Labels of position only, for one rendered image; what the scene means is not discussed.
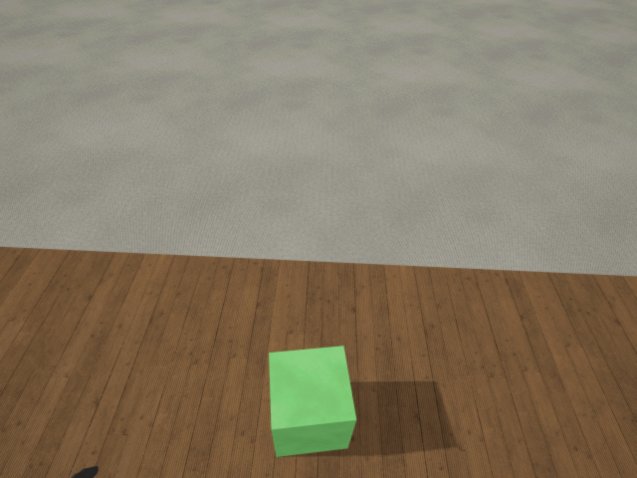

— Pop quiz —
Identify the carton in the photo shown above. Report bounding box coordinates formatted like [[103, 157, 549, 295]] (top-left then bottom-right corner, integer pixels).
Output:
[[269, 346, 356, 457]]

